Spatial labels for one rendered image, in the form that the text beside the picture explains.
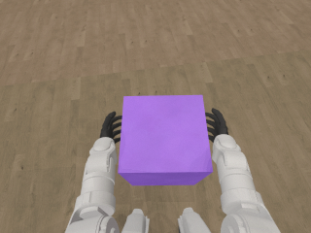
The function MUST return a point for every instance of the robot left forearm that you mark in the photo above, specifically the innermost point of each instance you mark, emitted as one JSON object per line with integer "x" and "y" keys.
{"x": 97, "y": 193}

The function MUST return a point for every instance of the left robot hand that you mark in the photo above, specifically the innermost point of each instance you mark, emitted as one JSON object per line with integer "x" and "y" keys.
{"x": 108, "y": 127}

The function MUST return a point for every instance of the carton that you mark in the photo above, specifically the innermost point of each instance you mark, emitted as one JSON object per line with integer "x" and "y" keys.
{"x": 164, "y": 140}

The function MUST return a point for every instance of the robot right forearm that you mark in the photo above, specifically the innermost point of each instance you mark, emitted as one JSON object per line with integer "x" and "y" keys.
{"x": 239, "y": 194}

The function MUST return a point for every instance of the robot right shin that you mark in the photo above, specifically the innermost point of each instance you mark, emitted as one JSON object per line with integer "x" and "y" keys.
{"x": 187, "y": 210}

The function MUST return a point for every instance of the robot right thigh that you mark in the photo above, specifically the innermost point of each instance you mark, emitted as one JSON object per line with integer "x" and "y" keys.
{"x": 191, "y": 222}

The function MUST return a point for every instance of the robot left upper arm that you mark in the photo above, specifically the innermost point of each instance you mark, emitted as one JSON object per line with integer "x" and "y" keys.
{"x": 97, "y": 224}

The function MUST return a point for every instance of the robot right upper arm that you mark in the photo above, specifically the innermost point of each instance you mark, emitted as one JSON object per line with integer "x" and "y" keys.
{"x": 243, "y": 223}

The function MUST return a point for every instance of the right robot hand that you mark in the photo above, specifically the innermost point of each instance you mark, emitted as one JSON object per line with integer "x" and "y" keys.
{"x": 219, "y": 124}

